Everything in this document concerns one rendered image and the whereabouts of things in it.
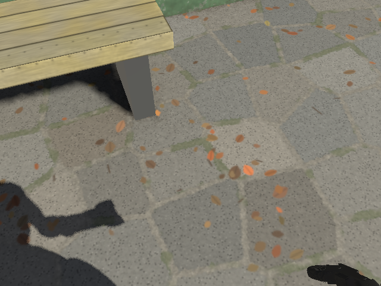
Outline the right robot hand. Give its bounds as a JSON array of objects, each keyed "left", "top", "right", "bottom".
[{"left": 307, "top": 263, "right": 381, "bottom": 286}]

